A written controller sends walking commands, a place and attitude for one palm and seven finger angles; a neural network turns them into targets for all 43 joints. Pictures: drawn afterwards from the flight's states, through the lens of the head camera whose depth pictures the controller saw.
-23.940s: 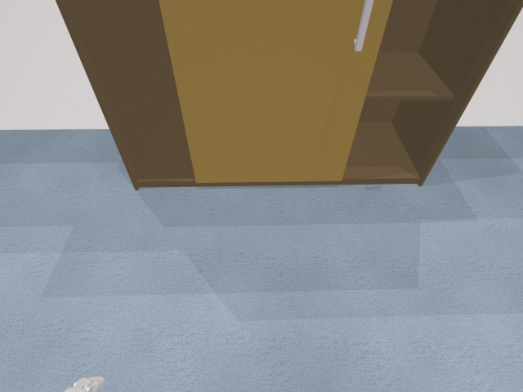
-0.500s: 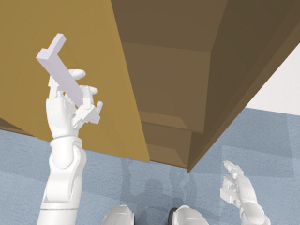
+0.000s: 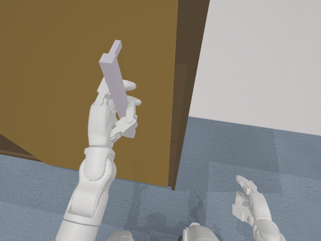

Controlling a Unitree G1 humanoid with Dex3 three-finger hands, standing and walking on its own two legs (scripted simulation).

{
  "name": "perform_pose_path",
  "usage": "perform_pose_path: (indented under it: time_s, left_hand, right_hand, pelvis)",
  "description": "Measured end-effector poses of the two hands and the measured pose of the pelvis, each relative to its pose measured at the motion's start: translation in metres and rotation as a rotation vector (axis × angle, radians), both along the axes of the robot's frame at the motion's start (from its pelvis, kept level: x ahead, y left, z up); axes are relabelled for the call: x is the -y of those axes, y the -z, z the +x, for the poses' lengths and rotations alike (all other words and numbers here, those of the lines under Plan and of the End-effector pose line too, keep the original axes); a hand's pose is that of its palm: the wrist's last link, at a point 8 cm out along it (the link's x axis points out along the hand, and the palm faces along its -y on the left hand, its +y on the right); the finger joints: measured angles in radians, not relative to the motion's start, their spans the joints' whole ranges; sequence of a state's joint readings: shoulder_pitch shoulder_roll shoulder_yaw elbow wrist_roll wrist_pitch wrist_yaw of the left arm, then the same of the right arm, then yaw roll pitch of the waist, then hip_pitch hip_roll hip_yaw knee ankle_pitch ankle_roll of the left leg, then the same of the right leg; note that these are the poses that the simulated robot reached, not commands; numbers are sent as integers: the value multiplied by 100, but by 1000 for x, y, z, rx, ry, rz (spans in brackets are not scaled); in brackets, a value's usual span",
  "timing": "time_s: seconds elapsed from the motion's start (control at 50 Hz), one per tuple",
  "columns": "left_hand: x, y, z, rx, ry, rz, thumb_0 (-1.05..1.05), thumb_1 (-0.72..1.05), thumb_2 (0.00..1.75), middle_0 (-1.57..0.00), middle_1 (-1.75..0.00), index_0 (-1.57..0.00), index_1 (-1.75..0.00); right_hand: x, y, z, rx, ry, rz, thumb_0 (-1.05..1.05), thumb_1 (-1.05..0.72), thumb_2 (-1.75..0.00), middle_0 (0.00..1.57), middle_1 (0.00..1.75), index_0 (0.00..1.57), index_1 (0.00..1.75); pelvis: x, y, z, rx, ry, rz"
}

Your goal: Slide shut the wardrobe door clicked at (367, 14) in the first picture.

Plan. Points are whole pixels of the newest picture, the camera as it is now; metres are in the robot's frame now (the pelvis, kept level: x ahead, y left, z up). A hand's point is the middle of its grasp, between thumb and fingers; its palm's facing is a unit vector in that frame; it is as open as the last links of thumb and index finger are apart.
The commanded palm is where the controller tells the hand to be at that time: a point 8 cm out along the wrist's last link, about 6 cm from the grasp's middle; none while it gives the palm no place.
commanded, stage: step sideways, sliding the door along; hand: left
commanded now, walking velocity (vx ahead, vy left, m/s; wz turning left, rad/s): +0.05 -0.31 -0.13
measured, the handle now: (125, 98) +0.38 +0.12 +0.14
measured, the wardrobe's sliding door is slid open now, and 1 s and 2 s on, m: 0.02 0.00 0.00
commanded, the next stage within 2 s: stop walking and hold the door there in 0.36 s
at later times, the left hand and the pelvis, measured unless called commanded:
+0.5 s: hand (147, 119) +0.33 +0.06 +0.13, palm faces +0.33 -0.94 -0.09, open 6.4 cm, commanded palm +0.29 +0.10 +0.13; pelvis -0.04 -0.14 -0.01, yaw -4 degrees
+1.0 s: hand (143, 120) +0.33 +0.07 +0.13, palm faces +0.35 -0.89 -0.28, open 6.1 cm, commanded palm +0.29 +0.10 +0.13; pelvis -0.04 -0.17 +0.02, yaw -10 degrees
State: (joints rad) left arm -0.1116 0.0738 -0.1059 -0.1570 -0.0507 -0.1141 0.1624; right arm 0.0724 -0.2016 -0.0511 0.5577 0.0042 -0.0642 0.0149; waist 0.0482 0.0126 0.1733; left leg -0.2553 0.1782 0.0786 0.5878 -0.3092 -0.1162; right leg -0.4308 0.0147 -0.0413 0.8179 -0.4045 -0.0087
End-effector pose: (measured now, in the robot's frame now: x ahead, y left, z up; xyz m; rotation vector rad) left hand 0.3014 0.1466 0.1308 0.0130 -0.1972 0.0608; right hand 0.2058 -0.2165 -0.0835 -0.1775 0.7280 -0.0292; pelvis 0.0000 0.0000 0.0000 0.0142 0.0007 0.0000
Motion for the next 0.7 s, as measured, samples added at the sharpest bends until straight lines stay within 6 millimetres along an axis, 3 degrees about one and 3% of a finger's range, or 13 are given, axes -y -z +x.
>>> perform_pose_path:
  time_s: [0.06, 0.12, 0.2, 0.38, 0.5, 0.58, 0.7]
  left_hand:
    - [24, 0, -2, 5, 21, 20, 2, 78, 81, -39, -140, -24, -139]
    - [27, 0, -3, 15, -68, 39, 1, 79, 82, -38, -140, -21, -138]
    - [32, -2, -5, -29, -143, 10, 1, 79, 84, -34, -140, -21, -137]
    - [35, -3, -7, -59, -189, 3, 1, 79, 84, -32, -140, -19, -138]
    - [38, -3, -8, -53, -281, 76, -2, 76, 85, -39, -140, -13, -139]
    - [33, -8, -10, -106, -315, 229, -8, 70, 81, -42, -140, -19, -140]
    - [36, -13, -12, -180, -388, 231, -10, 67, 81, -42, -131, -27, -140]
  right_hand:
    - [21, 5, -12, -15, 1, 15, 2, -90, -90, 20, 30, 20, 30]
    - [42, 15, -22, -33, 20, 39, 2, -90, -90, 20, 30, 20, 30]
    - [67, 15, -41, -74, 50, 29, 2, -90, -90, 20, 30, 20, 30]
    - [109, 3, -72, -107, 54, -14, 2, -90, -90, 20, 30, 19, 30]
    - [135, 18, -73, -113, 17, 41, 2, -90, -90, 20, 30, 20, 30]
    - [167, 20, -82, -118, 87, 57, 2, -90, -90, 20, 30, 20, 30]
    - [215, 2, -107, -93, 188, -18, 2, -90, -90, 20, 30, 20, 30]
  pelvis:
    - [20, 4, -3, 13, 15, -19]
    - [44, 10, -10, 31, 19, -31]
    - [62, 1, -20, 18, 17, 11]
    - [96, -4, -36, 21, 34, -14]
    - [139, 5, -39, 28, 72, -42]
    - [162, -2, -43, 23, 82, -11]
    - [174, -20, -38, -3, 138, 35]
